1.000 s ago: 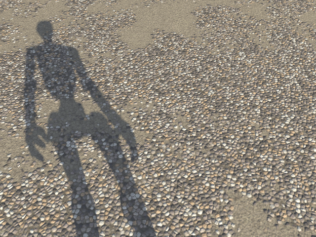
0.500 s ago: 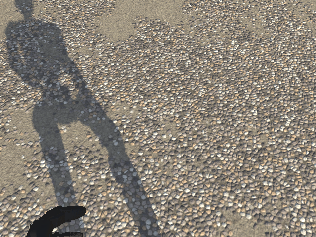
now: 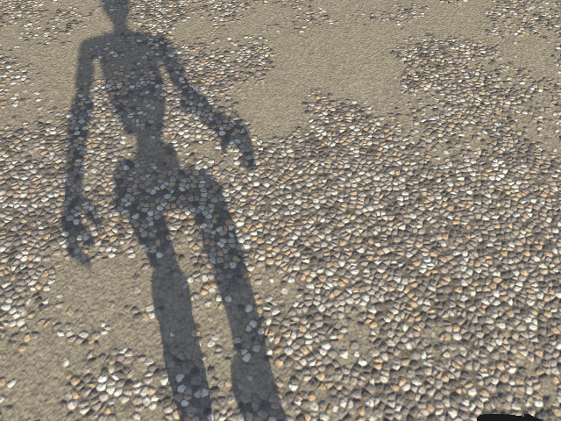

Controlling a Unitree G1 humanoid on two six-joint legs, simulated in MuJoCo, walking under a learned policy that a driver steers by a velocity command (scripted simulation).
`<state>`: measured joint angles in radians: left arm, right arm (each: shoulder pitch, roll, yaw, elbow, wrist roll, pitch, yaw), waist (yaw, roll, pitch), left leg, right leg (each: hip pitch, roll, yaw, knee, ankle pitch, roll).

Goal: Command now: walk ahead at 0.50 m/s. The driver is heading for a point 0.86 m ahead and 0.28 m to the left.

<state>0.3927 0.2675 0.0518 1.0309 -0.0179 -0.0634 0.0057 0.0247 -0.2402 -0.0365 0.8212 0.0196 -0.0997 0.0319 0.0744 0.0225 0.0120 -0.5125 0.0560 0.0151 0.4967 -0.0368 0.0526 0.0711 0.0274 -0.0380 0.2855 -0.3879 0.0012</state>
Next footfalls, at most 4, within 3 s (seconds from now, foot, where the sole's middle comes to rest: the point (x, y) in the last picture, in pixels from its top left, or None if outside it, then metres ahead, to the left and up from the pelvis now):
0.02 left None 0.18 0.12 -0.76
0.50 right None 0.44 -0.10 -0.76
0.94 left None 0.33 0.13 -0.76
1.44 right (323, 398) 0.53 -0.04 -0.76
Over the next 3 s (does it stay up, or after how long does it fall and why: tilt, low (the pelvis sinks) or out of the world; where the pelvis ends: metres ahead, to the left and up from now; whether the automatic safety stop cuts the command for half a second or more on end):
stays up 0.83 0.38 0.01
